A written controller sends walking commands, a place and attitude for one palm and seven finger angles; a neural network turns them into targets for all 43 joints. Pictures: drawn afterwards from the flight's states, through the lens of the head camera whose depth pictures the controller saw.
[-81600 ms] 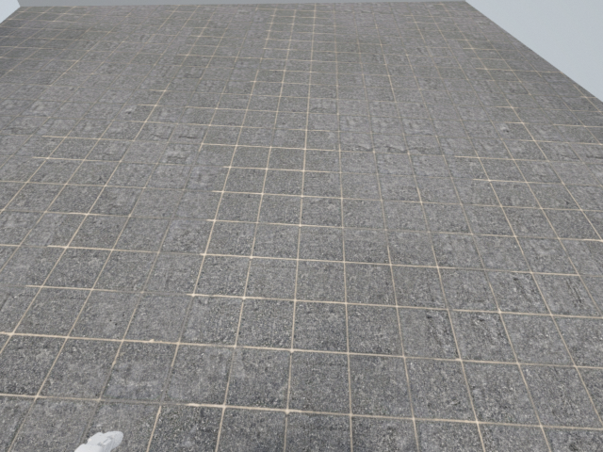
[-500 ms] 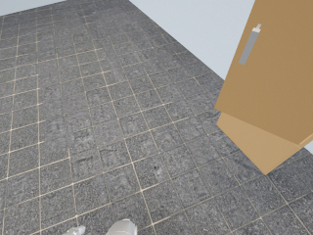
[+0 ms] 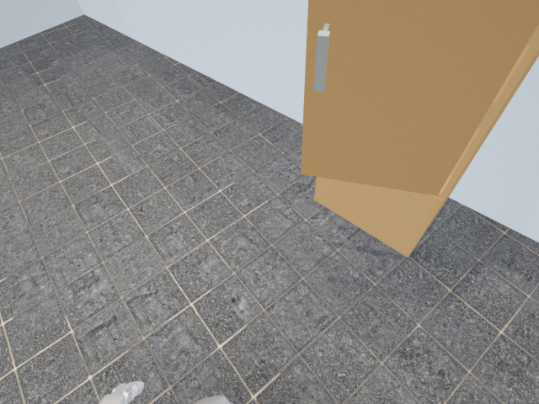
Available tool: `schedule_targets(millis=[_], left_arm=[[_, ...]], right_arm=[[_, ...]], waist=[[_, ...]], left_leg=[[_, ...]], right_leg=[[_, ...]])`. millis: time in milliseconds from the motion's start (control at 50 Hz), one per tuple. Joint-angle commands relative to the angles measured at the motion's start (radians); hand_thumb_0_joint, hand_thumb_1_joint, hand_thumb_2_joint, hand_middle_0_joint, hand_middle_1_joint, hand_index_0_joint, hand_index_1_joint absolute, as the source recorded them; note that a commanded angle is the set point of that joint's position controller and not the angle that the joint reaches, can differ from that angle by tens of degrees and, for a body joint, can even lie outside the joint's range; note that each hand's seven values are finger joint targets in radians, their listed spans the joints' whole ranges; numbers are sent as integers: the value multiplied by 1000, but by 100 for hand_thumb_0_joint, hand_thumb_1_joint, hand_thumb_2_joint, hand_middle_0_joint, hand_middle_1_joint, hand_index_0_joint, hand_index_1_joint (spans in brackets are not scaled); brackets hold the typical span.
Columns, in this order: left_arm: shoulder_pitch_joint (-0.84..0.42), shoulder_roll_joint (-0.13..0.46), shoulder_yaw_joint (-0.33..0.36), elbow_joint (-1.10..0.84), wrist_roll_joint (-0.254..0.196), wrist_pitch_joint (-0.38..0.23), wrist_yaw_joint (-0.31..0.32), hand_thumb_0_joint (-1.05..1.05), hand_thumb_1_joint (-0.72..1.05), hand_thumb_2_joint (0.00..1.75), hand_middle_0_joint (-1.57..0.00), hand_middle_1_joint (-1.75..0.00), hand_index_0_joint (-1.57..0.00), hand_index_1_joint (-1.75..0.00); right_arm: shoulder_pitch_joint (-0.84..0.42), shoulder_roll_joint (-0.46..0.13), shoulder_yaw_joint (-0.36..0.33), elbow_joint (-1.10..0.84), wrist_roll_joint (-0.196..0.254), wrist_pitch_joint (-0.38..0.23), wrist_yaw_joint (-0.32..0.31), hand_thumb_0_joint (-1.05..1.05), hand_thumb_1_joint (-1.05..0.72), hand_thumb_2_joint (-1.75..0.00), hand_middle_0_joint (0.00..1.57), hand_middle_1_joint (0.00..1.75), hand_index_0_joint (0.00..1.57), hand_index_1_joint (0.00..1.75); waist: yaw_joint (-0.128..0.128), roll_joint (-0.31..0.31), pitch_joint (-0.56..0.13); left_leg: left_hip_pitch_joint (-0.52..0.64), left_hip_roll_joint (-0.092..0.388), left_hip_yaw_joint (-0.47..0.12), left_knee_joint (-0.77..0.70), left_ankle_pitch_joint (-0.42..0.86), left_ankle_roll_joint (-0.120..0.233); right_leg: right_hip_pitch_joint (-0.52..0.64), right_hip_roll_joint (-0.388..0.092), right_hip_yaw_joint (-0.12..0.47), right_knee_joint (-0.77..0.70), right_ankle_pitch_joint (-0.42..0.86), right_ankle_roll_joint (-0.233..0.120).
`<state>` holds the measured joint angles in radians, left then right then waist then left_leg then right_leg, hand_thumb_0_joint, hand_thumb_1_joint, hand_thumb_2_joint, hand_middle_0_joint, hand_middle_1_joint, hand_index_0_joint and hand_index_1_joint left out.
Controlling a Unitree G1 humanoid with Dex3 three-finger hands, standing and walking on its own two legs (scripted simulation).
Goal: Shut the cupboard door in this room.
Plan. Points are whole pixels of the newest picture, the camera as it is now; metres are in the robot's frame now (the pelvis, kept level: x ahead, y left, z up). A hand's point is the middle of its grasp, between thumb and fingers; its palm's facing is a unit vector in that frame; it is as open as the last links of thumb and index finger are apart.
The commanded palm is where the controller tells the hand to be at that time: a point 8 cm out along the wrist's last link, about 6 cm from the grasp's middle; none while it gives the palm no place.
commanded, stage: turn to face it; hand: left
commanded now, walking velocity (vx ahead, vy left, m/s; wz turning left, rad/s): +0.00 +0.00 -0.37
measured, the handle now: (322, 58) +0.78 -0.08 +0.09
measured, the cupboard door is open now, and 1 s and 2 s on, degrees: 27 27 27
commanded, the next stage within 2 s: take the last steps up to it in 0.34 s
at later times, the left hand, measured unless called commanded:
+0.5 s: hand out of the picture +0.12 +0.22 -0.16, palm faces -0.13 -0.98 -0.18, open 7.4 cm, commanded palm none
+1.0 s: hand out of the picture +0.11 +0.14 -0.17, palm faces -0.22 -0.97 -0.14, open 7.4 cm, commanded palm none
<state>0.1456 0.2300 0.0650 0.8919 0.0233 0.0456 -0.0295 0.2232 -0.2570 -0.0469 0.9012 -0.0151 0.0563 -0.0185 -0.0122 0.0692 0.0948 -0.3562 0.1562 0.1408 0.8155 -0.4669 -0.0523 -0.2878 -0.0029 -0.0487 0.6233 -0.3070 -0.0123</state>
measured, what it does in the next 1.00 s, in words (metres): walks ahead: left foot, then right foot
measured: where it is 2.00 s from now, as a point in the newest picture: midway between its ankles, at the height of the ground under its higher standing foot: (319, 377)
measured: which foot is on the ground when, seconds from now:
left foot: up 0.00-0.28, down 0.30-0.70, up 0.72-1.00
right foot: down 0.00-0.32, up 0.34-0.68, down 0.70-1.00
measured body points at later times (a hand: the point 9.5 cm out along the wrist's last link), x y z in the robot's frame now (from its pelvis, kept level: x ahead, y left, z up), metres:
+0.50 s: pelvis +0.01 +0.03 +0.02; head +0.05 +0.05 +0.47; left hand +0.12 +0.27 -0.14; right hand +0.03 -0.21 -0.12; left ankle +0.03 +0.14 -0.72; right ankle -0.04 -0.10 -0.67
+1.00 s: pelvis +0.10 -0.03 +0.01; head +0.13 -0.02 +0.46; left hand +0.13 +0.19 -0.15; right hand +0.09 -0.29 -0.12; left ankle +0.20 +0.06 -0.69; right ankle -0.03 -0.10 -0.72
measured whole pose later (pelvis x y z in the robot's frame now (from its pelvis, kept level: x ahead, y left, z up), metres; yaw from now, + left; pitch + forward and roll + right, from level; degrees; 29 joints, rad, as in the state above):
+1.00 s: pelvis +0.10 -0.03 +0.01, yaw -14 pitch +0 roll -2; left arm 0.34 0.15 0.04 1.10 0.03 -0.02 0.00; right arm 0.21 -0.21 -0.05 0.99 -0.03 0.01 0.00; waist -0.01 0.00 0.06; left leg -0.51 0.09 0.09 0.79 -0.31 -0.02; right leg 0.00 0.06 -0.04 0.34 -0.35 -0.04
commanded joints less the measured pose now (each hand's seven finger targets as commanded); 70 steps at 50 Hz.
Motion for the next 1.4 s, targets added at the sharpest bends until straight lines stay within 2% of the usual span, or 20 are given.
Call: schedule_targets(millis=[0,80,180,240,300,420,540,620,640,680,720,800,940,1000,1020,1040,1060,1120,1180,1380], left_arm=[[53,214,51,-50,3,-20,44,0,90,90,-20,-30,-20,-30],[12,169,34,-65,5,-31,46,0,90,90,-20,-30,-20,-30],[75,181,42,-31,7,-27,45,0,90,90,-20,-30,-20,-30],[27,167,39,-30,-5,-19,45,0,90,90,-20,-30,-20,-30],[47,67,16,-49,-16,-8,36,0,90,90,-20,-30,-20,-30],[34,57,18,-3,-6,6,16,0,90,90,-20,-30,-20,-30],[-36,44,9,-17,3,2,-12,0,90,90,-20,-30,-20,-30],[60,49,16,25,5,-15,-22,0,90,90,-20,-30,-20,-30],[140,73,24,53,6,-24,-19,0,90,90,-20,-30,-20,-30],[277,207,46,98,9,-41,12,0,90,90,-20,-30,-20,-30],[219,160,38,84,3,-50,30,0,90,90,-20,-30,-20,-30],[148,91,10,89,2,-80,36,0,90,90,-20,-30,-20,-30],[210,93,2,158,3,-94,44,0,90,90,-20,-30,-20,-30],[152,95,6,163,-7,-91,41,0,90,90,-20,-30,-20,-30],[168,65,5,155,-12,-86,37,0,90,90,-20,-30,-20,-30],[252,13,-4,150,-20,-79,27,0,90,90,-20,-30,-20,-30],[214,42,-8,121,-10,-76,26,0,90,90,-20,-30,-20,-30],[146,33,7,124,13,-59,10,0,90,90,-20,-30,-20,-30],[187,4,6,136,10,-39,3,0,90,90,-20,-30,-20,-30],[47,-12,-1,85,3,-45,6,0,90,90,-20,-30,-20,-30]], right_arm=[[-61,-86,-32,-102,2,-12,-2,0,-90,-90,20,30,20,30],[-15,-74,-26,-60,0,-21,6,0,-90,-90,20,30,20,30],[-37,-46,-17,-64,7,-29,-4,0,-90,-90,20,30,20,30],[63,-45,-12,-25,7,-42,-13,0,-90,-90,20,30,20,30],[103,-196,-34,-23,-14,-55,-23,0,-90,-90,20,30,20,30],[24,-109,-6,-23,-19,-55,-36,0,-90,-90,20,30,20,30],[105,-156,-39,21,-27,-53,-23,0,-90,-90,20,30,20,30],[72,-167,-47,36,-22,-58,-17,0,-90,-90,20,30,20,30],[56,-147,-45,37,-17,-60,-14,0,-90,-90,20,30,20,30],[-59,-32,-12,-30,-8,-66,-1,0,-90,-90,20,30,20,30],[-78,-65,-25,-23,-12,-66,6,0,-90,-90,20,30,20,30],[-30,-37,-22,23,-20,-64,21,0,-90,-90,20,30,20,30],[-64,4,-8,9,-11,-80,25,0,-90,-90,20,30,20,30],[126,-30,-20,73,-14,-97,10,0,-90,-90,20,30,20,30],[256,-95,-34,112,-22,-104,1,0,-90,-90,20,30,20,30],[347,-200,-54,134,-38,-107,-9,0,-90,-90,20,30,20,30],[352,-221,-52,131,-27,-95,-18,0,-90,-90,20,30,20,30],[142,-100,-23,70,-22,-93,-21,0,-90,-90,20,30,20,30],[104,-54,-13,71,-18,-108,-24,0,-90,-90,20,30,20,30],[140,-57,-37,105,-20,-85,-4,0,-90,-90,20,30,20,30]], waist=[[34,-327,-74],[-1,-225,-128],[32,-211,-158],[-23,-201,-154],[-27,218,-138],[9,119,-94],[-48,106,-74],[2,43,-81],[43,-42,-97],[116,-432,-43],[71,-253,14],[1,-164,28],[5,-161,-18],[-93,-102,-67],[-133,19,-140],[-127,288,-228],[-126,223,-207],[-37,87,29],[8,39,-9],[-17,51,10]], left_leg=[[-267,-44,-150,344,-28,3],[-159,-70,-124,225,70,-14],[-71,-114,-103,-38,42,-8],[136,-126,-100,-332,250,3],[250,259,-479,-522,532,197],[221,128,-224,-468,708,202],[219,185,-278,-571,72,196],[100,162,-224,-483,-11,155],[24,106,-154,-366,-6,122],[-352,-114,15,92,-198,34],[-418,-64,-117,269,-46,47],[-303,-46,-94,247,92,26],[-195,-72,-42,-72,157,39],[154,-122,-19,-266,302,54],[351,-47,-149,-335,299,75],[532,226,-541,-460,236,173],[474,330,-706,-576,142,241],[96,233,-504,-665,-72,190],[74,168,-302,-652,103,175],[102,142,-158,-599,196,202]], right_leg=[[130,-295,404,-342,226,-195],[135,-216,259,-270,403,-159],[178,-225,320,-225,489,-178],[62,-172,305,-155,417,-109],[-173,45,72,211,-267,26],[-161,-5,72,351,-168,46],[-135,-9,4,154,-160,26],[100,24,-39,-134,-29,5],[232,15,-13,-253,5,-8],[382,-313,488,-467,-160,-173],[315,-305,441,-468,-160,-243],[203,-225,231,-425,138,-216],[297,-203,173,-356,423,-196],[154,-150,105,-147,471,-151],[45,-78,72,61,339,-111],[-182,53,-20,360,-94,-51],[-252,60,73,553,-269,-55],[-277,-60,103,628,-64,-39],[-222,-73,84,535,20,-10],[-109,-64,-21,53,79,22]])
